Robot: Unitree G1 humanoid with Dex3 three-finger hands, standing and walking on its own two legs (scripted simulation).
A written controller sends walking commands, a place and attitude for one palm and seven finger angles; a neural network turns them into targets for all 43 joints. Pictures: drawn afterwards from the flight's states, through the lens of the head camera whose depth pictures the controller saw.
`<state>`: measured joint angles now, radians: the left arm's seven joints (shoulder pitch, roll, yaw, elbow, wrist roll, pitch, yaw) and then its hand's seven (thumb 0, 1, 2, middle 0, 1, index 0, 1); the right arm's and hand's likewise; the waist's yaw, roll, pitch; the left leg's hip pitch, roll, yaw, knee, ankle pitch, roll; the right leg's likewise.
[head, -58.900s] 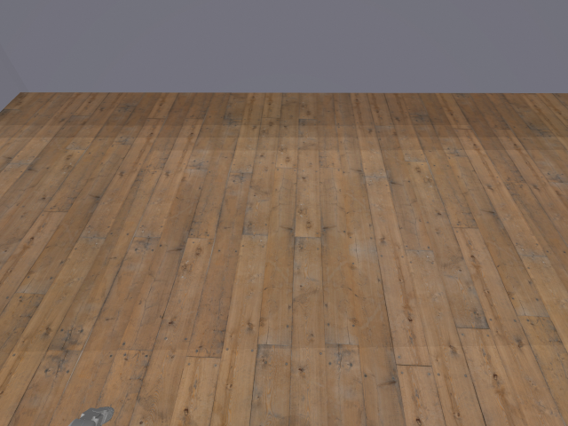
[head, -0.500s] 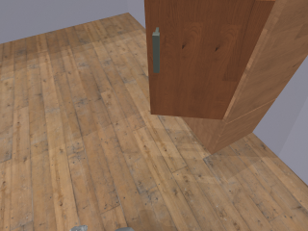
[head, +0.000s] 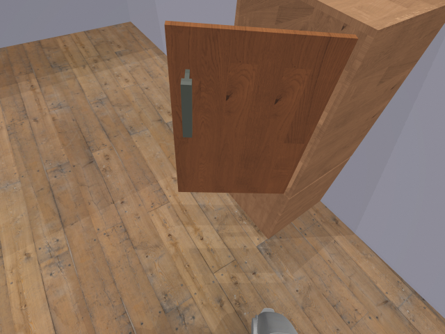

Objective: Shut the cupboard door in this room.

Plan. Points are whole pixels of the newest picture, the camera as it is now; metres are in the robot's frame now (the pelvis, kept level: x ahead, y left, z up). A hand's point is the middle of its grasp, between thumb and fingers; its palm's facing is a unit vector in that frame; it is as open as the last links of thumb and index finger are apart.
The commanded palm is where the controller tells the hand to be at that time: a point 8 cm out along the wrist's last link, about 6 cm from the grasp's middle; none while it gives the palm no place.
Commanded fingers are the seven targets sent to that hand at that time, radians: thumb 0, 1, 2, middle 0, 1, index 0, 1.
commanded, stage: take the last steps up to it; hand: left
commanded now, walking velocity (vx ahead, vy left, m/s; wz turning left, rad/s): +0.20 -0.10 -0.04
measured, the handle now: (187, 104) +0.59 +0.10 +0.06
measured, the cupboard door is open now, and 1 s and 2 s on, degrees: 55 55 55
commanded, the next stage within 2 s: come to a stop and stand still in 0.14 s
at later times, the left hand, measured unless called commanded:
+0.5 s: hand (165, 311) +0.20 +0.11 -0.19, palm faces +0.06 -0.98 -0.18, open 7.3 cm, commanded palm none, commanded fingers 0.00 0.90 0.90 -0.20 -0.30 -0.20 -0.30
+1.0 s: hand (151, 320) +0.18 +0.14 -0.19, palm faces +0.02 -0.97 -0.26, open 7.4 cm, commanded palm none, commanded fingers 0.00 0.90 0.90 -0.20 -0.30 -0.20 -0.30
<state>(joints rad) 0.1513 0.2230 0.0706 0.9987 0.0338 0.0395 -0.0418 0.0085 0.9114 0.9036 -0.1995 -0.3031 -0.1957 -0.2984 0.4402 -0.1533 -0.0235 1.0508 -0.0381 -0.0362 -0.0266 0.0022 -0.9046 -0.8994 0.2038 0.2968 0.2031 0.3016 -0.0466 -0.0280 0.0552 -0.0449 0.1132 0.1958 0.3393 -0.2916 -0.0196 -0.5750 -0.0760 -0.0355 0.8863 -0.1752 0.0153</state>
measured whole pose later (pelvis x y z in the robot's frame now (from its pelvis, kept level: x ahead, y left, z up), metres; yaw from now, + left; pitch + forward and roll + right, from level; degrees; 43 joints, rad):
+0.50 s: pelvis +0.15 -0.06 -0.01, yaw +1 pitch +0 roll -1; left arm 0.19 0.18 0.03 1.05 0.01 0.01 0.04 0.00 0.93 0.90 -0.20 -0.30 -0.20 -0.30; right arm 0.18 -0.16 -0.02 1.00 -0.01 0.01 -0.03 0.00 -0.93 -0.90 0.20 0.30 0.20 0.30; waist 0.01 -0.03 0.04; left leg -0.28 0.04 0.09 0.56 -0.28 0.03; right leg -0.22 -0.01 -0.11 0.51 -0.27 -0.01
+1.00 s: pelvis +0.13 -0.05 -0.03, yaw -1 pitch -1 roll +0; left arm 0.29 0.20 0.02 0.91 0.02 0.03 0.05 0.01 0.91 0.90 -0.21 -0.30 -0.20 -0.30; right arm 0.20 -0.21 -0.05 0.89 -0.02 0.03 -0.02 0.00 -0.91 -0.90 0.20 0.30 0.20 0.30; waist 0.01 -0.01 0.02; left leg -0.24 -0.01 0.01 0.65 -0.39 0.01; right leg -0.31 -0.03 -0.02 0.67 -0.34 0.01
